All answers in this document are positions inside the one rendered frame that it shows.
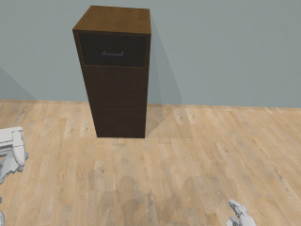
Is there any robot right hand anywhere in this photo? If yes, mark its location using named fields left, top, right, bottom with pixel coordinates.
left=226, top=199, right=257, bottom=226

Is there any drawer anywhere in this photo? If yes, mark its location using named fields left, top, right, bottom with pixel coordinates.
left=78, top=32, right=147, bottom=68

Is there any handle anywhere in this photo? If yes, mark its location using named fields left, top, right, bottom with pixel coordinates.
left=102, top=50, right=124, bottom=59

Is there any robot left hand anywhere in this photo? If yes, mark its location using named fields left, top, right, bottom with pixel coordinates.
left=0, top=126, right=29, bottom=185

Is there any cabinet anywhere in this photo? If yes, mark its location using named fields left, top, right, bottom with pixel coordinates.
left=72, top=5, right=151, bottom=138

